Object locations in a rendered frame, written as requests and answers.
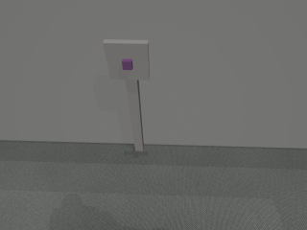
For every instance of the button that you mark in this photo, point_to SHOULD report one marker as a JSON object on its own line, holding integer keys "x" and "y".
{"x": 127, "y": 64}

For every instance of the panel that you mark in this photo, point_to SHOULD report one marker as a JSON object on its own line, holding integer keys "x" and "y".
{"x": 138, "y": 51}

